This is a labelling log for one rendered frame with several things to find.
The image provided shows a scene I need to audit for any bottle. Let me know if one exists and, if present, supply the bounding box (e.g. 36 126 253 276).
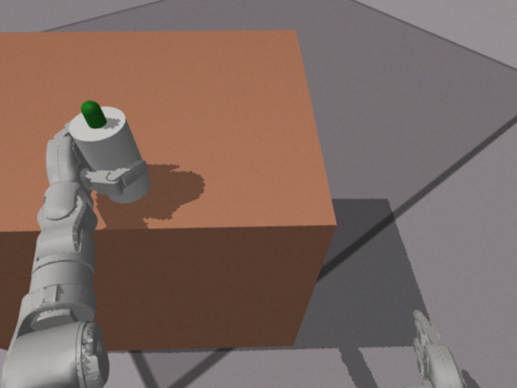
69 101 151 204

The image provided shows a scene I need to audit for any left robot hand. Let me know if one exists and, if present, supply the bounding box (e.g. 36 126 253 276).
46 120 147 196

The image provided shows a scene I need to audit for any right robot hand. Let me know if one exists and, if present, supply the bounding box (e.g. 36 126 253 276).
403 310 464 388

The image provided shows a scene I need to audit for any left robot arm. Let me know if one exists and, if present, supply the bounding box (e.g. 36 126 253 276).
1 182 110 388

